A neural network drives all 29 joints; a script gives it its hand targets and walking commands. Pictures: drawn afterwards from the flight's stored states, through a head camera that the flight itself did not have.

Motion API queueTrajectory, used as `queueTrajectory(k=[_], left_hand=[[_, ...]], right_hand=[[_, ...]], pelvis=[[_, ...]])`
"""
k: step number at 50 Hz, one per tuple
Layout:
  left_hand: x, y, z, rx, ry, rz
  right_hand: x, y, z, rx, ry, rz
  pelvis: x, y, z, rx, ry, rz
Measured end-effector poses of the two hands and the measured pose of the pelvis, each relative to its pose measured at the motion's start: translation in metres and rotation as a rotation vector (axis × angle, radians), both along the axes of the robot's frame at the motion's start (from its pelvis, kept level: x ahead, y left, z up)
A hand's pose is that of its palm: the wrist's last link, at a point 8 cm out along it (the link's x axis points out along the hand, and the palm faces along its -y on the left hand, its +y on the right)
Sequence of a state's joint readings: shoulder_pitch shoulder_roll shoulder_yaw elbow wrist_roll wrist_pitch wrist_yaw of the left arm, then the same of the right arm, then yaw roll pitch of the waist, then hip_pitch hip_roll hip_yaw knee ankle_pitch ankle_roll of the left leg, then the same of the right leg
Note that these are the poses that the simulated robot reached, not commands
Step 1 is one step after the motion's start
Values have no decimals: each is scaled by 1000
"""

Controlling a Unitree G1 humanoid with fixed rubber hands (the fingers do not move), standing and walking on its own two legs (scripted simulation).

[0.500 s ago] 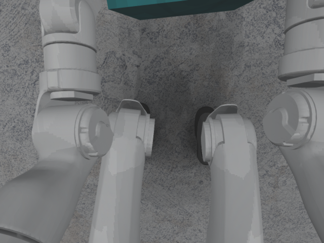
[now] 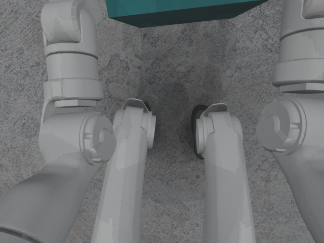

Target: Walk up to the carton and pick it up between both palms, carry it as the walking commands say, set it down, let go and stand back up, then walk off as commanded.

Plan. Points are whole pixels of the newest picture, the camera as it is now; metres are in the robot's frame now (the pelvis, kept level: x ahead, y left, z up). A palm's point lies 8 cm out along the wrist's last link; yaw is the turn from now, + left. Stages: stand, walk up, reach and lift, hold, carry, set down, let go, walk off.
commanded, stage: reach and lift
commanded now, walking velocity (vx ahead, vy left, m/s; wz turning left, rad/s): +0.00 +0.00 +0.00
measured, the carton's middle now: out of the picture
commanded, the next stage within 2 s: none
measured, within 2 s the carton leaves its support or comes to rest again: neither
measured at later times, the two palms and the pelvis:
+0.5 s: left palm out of the picture +0.53 +0.17 -0.04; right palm out of the picture +0.56 -0.14 -0.03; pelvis -0.01 +0.00 +0.05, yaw +0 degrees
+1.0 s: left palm out of the picture +0.50 +0.17 +0.03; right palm out of the picture +0.54 -0.14 +0.04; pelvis +0.00 +0.00 +0.11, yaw +0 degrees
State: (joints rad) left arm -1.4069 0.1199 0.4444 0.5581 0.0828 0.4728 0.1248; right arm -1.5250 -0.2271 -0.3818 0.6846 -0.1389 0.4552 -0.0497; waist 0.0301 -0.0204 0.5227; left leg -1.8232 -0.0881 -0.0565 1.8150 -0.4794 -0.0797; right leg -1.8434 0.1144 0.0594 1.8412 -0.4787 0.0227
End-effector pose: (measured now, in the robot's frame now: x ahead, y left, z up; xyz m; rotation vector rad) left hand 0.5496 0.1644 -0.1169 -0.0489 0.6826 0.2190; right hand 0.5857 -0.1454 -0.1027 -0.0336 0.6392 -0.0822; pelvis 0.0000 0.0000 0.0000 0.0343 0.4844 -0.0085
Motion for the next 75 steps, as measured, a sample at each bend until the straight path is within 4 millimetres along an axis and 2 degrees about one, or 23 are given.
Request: queueTrajectory(k=[5,14,30,38,49,55,64,69,75], left_hand=[[-8,5,14,13,6,4],[-12,9,47,7,-18,8],[-30,6,87,6,-10,2],[-32,6,116,12,-33,0],[-46,4,147,16,-23,11],[-52,3,163,19,-12,4],[-61,5,197,14,5,13],[-64,7,230,13,36,6],[-67,6,269,24,65,0]], right_hand=[[-6,5,12,8,5,7],[-9,9,46,11,-18,2],[-30,6,85,8,-12,-4],[-34,6,113,20,-36,-10],[-43,5,143,14,-26,6],[-52,3,158,14,-17,1],[-59,6,194,17,2,-1],[-63,7,227,-2,31,5],[-69,7,262,-10,58,8]], pelvis=[[-2,-1,10,0,-15,1],[-5,0,27,-2,-50,2],[-7,6,63,-16,-98,2],[-9,5,79,-15,-127,0],[-4,1,106,-12,-166,-3],[1,-1,119,-10,-160,-4],[15,0,137,-4,-104,-9],[37,1,150,-10,-2,-4],[63,2,175,-11,2,-4]])
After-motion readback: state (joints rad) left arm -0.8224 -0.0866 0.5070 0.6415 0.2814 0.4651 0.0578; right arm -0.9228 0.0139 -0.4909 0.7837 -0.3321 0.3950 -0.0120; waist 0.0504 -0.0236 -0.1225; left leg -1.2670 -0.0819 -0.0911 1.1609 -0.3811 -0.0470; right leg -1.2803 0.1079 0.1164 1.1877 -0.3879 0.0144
